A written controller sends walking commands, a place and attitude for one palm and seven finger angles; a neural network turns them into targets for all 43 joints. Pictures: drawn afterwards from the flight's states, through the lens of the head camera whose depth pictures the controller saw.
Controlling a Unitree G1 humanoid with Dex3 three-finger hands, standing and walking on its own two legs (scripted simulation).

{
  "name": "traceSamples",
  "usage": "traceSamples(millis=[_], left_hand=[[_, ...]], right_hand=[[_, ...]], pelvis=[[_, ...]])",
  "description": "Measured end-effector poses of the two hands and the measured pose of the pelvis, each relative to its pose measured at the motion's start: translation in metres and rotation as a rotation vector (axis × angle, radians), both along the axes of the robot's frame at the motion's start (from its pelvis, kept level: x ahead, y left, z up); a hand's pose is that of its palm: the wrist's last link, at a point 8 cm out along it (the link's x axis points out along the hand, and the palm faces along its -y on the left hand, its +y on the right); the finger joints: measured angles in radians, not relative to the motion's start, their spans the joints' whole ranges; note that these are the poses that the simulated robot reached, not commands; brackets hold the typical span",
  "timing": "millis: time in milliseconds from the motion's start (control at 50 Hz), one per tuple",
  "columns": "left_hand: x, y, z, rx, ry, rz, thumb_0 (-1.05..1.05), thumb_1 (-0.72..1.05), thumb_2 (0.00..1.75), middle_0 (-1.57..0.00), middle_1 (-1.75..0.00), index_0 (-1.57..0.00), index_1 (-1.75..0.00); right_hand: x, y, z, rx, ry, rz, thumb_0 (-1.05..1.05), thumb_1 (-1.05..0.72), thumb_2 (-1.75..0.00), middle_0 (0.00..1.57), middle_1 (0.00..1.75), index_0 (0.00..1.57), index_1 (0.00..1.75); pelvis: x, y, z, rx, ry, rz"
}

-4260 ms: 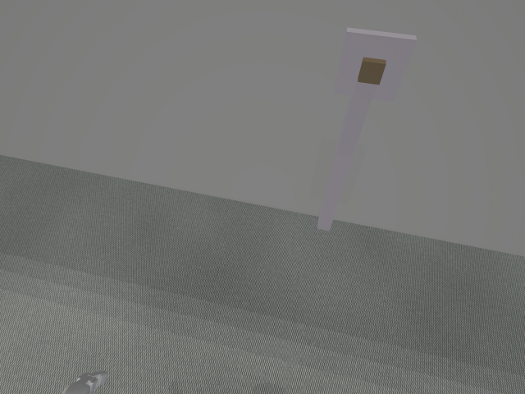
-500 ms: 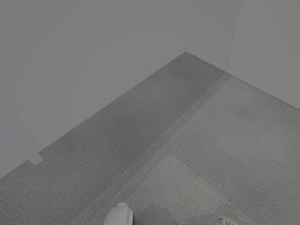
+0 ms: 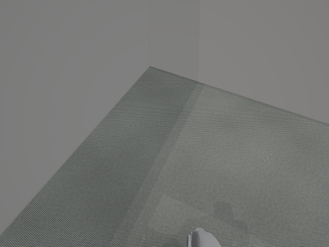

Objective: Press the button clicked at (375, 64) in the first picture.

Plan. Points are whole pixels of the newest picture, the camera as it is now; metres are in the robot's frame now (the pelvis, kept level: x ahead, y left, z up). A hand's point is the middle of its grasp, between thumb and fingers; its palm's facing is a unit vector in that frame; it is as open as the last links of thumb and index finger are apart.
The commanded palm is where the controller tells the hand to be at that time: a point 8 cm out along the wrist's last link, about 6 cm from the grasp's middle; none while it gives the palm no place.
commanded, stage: turn to face it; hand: left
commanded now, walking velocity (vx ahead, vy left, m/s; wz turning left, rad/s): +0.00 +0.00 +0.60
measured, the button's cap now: out of the picture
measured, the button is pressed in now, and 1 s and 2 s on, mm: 0 0 0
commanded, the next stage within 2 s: take the last steps up to it in 2.00 s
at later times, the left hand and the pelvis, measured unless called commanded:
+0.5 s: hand out of the picture +0.11 +0.23 -0.20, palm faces +0.29 -0.94 -0.17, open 7.3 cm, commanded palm none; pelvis +0.05 +0.03 -0.02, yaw +15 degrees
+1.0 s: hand out of the picture +0.06 +0.23 -0.15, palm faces +0.51 -0.82 -0.26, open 7.4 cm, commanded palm none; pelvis +0.06 +0.00 +0.00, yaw +31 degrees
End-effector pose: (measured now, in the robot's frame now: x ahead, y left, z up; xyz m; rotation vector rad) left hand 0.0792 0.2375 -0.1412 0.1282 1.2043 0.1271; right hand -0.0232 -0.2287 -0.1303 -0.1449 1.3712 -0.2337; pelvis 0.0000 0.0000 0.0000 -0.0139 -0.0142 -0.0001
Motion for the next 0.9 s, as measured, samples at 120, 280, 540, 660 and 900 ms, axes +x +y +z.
traceSamples(millis=[120,280,540,660,900], left_hand=[[0.066,-0.038,-0.006,0.003,-0.065,-0.075,0.01,0.91,0.90,-0.20,-0.30,-0.20,-0.29],[0.070,-0.046,0.007,-0.020,-0.138,0.068,-0.02,0.92,0.90,-0.21,-0.30,-0.21,-0.30],[-0.006,0.055,-0.028,0.021,-0.013,0.280,0.00,0.91,0.90,-0.20,-0.30,-0.20,-0.30],[-0.045,0.075,-0.006,0.044,0.050,0.357,0.01,0.91,0.90,-0.20,-0.30,-0.20,-0.29],[-0.062,0.057,0.013,0.084,0.032,0.482,0.01,0.91,0.90,-0.20,-0.30,-0.20,-0.29]], right_hand=[[-0.015,0.010,-0.021,0.090,0.153,-0.062,0.00,-0.91,-0.90,0.20,0.30,0.19,0.30],[0.045,0.007,-0.020,0.109,0.151,0.036,0.00,-0.91,-0.90,0.20,0.30,0.20,0.30],[0.183,0.025,0.000,-0.056,-0.137,0.307,0.00,-0.92,-0.90,0.20,0.30,0.19,0.30],[0.199,0.044,0.016,-0.057,-0.118,0.389,0.00,-0.91,-0.90,0.20,0.30,0.19,0.30],[0.233,0.055,0.006,0.021,-0.105,0.514,0.00,-0.91,-0.90,0.20,0.30,0.20,0.30]], pelvis=[[0.038,-0.016,-0.013,0.009,0.014,0.021],[0.054,-0.017,-0.005,0.000,0.005,0.124],[0.050,0.032,-0.021,-0.027,0.019,0.269],[0.051,0.042,-0.001,-0.032,0.043,0.332],[0.060,0.025,0.003,-0.013,0.040,0.472]])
